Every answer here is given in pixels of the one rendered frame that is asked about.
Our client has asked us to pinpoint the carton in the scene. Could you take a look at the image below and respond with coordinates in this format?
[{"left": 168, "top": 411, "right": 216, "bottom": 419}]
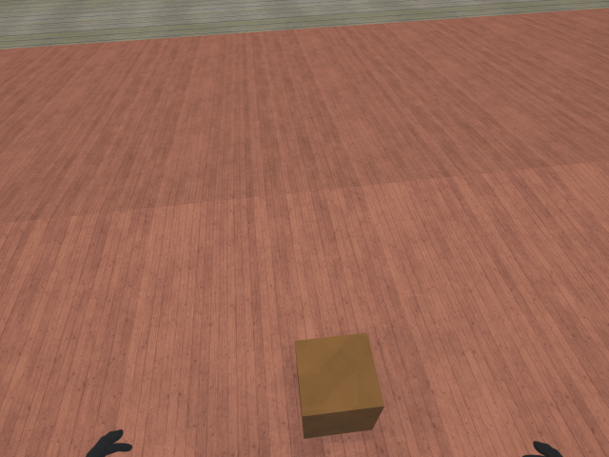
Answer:
[{"left": 295, "top": 332, "right": 384, "bottom": 439}]

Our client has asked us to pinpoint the left robot hand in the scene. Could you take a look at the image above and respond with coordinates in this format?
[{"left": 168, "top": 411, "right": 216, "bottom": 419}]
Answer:
[{"left": 86, "top": 429, "right": 132, "bottom": 457}]

